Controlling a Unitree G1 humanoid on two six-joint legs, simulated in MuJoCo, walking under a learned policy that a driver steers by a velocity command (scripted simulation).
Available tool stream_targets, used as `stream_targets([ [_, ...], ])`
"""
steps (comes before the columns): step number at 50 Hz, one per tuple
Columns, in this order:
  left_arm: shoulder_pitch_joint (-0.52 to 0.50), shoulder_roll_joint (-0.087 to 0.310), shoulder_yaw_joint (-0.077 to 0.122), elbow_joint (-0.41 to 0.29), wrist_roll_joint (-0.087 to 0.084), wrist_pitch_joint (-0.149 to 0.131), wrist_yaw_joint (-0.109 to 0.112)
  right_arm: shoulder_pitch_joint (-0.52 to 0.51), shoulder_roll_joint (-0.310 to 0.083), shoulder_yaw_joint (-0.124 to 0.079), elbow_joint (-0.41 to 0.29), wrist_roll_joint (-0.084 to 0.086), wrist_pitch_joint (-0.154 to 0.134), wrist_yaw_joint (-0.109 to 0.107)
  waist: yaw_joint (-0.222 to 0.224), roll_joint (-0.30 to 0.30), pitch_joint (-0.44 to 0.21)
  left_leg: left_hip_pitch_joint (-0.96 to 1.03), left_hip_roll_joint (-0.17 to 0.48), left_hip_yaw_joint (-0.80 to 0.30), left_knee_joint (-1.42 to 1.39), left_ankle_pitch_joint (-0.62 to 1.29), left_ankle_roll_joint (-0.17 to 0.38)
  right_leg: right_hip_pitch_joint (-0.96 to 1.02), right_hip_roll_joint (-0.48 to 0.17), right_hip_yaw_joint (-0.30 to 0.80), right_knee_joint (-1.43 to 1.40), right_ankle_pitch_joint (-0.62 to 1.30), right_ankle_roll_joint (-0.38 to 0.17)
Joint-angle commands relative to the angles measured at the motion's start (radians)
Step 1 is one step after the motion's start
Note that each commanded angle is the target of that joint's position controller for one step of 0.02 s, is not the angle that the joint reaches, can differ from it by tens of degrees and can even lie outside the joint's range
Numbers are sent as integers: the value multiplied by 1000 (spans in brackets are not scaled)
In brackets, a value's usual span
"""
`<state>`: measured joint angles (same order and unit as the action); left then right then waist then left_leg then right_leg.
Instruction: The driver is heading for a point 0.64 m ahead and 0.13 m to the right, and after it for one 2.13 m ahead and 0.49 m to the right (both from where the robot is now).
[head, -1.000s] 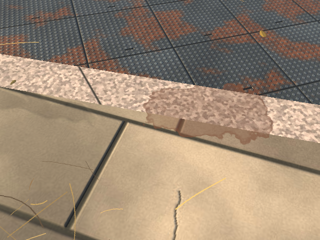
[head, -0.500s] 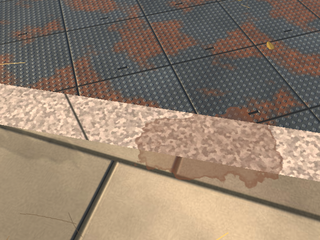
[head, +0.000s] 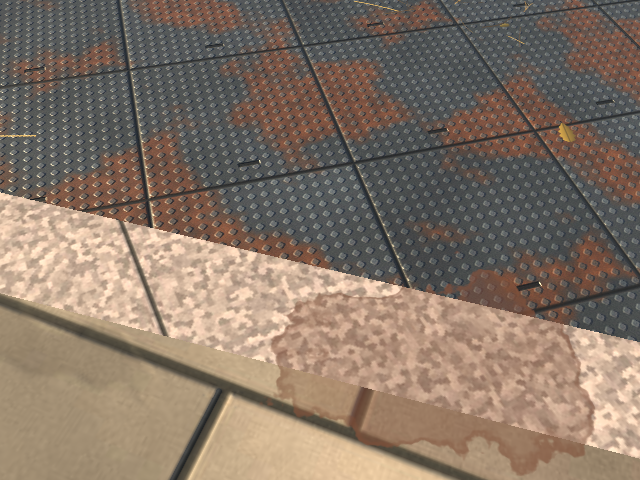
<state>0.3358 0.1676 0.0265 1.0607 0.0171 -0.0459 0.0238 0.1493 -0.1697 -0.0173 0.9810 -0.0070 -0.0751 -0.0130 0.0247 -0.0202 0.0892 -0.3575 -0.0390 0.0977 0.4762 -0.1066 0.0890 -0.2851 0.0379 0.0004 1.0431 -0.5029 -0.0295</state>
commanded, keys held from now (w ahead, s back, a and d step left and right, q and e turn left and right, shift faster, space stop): no key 0.92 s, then w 0.08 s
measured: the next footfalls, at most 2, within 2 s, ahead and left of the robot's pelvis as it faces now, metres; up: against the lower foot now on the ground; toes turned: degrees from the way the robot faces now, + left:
right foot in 0.24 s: +0.06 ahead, -0.13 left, +0.00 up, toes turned +0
right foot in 1.72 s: +0.48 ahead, -0.07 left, +0.00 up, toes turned -19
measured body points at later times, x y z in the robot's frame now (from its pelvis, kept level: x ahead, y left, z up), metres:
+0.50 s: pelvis +0.02 -0.01 +0.01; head +0.02 -0.01 +0.46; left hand +0.00 +0.20 -0.15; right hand +0.02 -0.24 -0.15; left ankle +0.09 +0.06 -0.73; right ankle +0.02 -0.13 -0.73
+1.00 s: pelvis +0.05 -0.02 +0.01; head +0.04 -0.02 +0.46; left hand +0.00 +0.18 -0.15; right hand +0.03 -0.24 -0.15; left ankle +0.09 +0.06 -0.73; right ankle +0.02 -0.13 -0.73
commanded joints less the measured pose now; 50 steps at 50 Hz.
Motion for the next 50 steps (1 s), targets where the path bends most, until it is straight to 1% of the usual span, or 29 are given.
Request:
stream_targets([
  [1, 146, 28, 11, 17, 19, 35, -6, 82, -58, 1, 4, -4, 4, -16, 25, 85, -134, 102, 266, -218, -188, 569, 141, 23, -51, 32, -54, 59, 20],
  [2, 160, 12, 6, 28, 14, 47, -3, 87, -68, 0, 10, -8, 3, -15, 33, 85, -147, 85, 253, -202, -195, 523, 134, 57, -45, 19, -105, 62, 23],
  [3, 153, 7, 3, 33, 11, 58, 1, 90, -82, -1, 13, -11, 2, -14, 35, 90, -150, 75, 245, -198, -206, 442, 129, 71, -42, 10, -161, 58, 26],
  [5, 105, 18, 1, 30, 9, 75, 12, 105, -103, -4, 22, -15, 8, -12, 18, 106, -142, 60, 240, -217, -236, 202, 120, 75, -43, 1, -264, 67, 23],
  [7, 66, 33, -1, 30, 7, 85, 16, 115, -115, -8, 29, -13, 23, -12, 3, 129, -123, 26, 233, -244, -280, -91, 107, 88, -45, -6, -328, 106, 17],
  [8, 54, 36, -2, 31, 7, 86, 15, 114, -119, -10, 31, -10, 32, -12, 1, 134, -107, 3, 231, -260, -300, -215, 99, 98, -43, -12, -358, 125, 13],
  [10, 66, 25, -8, 46, 8, 81, 12, 101, -119, -12, 33, -1, 51, -15, 13, 111, -73, -54, 227, -272, -312, -364, 73, 156, -38, -31, -461, 191, 1],
  [11, 78, 22, -11, 56, 10, 77, 13, 108, -116, -12, 37, 4, 58, -16, 15, 93, -54, -82, 221, -276, -314, -418, 49, 188, -40, -30, -527, 215, -9],
  [12, 80, 27, -15, 55, 14, 69, 14, 130, -109, -12, 46, 5, 63, -17, 12, 67, -27, -100, 212, -278, -314, -457, 14, 200, -67, 8, -609, 237, -20],
  [13, 91, 44, -17, 54, 21, 59, 17, 147, -99, -13, 50, 6, 67, -16, 0, 35, -6, -96, 188, -266, -282, -426, -18, 187, -123, 75, -682, 211, -33],
  [14, 49, 70, -14, 51, 5, 52, 17, 173, -75, -13, 50, 16, 73, -14, -42, -70, 41, -28, 116, -191, -255, -331, -38, 30, -144, 133, -727, 94, -49],
  [15, 26, 38, -24, 47, -2, 41, 16, 171, -66, -8, 61, 9, 74, -11, -49, -84, 40, 94, 101, -166, -191, -211, -39, -63, -158, 152, -785, 44, -41],
  [16, 7, 34, -27, 44, -6, 30, 16, 187, -49, -5, 70, 2, 73, -8, -65, -92, 18, 179, 96, -155, -155, -137, -37, -106, -162, 155, -813, 41, -28],
  [17, -5, 44, -24, 42, -9, 24, 18, 207, -45, -2, 81, -1, 71, -7, -75, -83, 6, 223, 98, -153, -141, -108, -38, -121, -157, 150, -825, 50, -21],
  [18, -4, 48, -24, 40, -11, 21, 20, 212, -59, -5, 88, -5, 69, -6, -76, -58, 2, 228, 104, -160, -143, -107, -35, -110, -148, 138, -817, 76, -17],
  [19, 7, 49, -22, 42, -12, 20, 20, 214, -60, -3, 93, -7, 66, -6, -70, -32, -1, 211, 113, -170, -152, -114, -32, -83, -139, 124, -800, 110, -18],
  [21, 42, 35, -24, 50, -10, 23, 19, 207, -57, 0, 100, -4, 63, -9, -53, 7, 0, 164, 122, -184, -175, -146, -30, -31, -126, 104, -768, 159, -24],
  [24, 78, 24, -25, 58, -6, 27, 17, 196, -53, 4, 107, -1, 61, -14, -36, 28, -1, 130, 129, -195, -196, -173, -32, 5, -117, 90, -744, 187, -29],
  [31, 99, 15, -29, 65, -6, 25, 17, 215, -39, 8, 129, 1, 61, -18, -36, 26, -11, 145, 130, -193, -185, -141, -31, 12, -118, 85, -740, 213, -30],
  [46, 123, -1, -34, 79, -7, 23, 21, 232, -20, 13, 159, 1, 61, -23, -38, 16, 2, 161, 129, -184, -158, -74, -31, 31, -121, 83, -740, 259, -32],
  [47, 136, -2, -34, 83, -5, 23, 21, 237, -18, 13, 162, 0, 62, -22, -35, 19, -16, 164, 121, -181, -160, -139, -30, 38, -112, 81, -746, 191, -35],
  [48, 145, 9, -28, 84, -3, 25, 20, 234, -28, 9, 160, 0, 65, -22, -31, 18, -7, 147, 106, -176, -151, -232, -24, 30, -99, 78, -741, 94, -42],
  [49, 147, 25, -21, 77, -1, 29, 18, 233, -42, 1, 154, -1, 68, -20, -29, 10, 6, 115, 87, -166, -127, -363, -10, 14, -89, 83, -730, -37, -58],
  [50, 148, 35, -15, 67, 2, 32, 15, 227, -50, -4, 145, -3, 72, -17, -24, 1, 36, 66, 75, -162, -107, -475, 2, -9, -93, 104, -736, -154, -77],
])
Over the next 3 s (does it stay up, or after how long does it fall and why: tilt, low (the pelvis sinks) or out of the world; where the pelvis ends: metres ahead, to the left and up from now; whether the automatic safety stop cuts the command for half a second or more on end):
stays up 0.60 -0.10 0.01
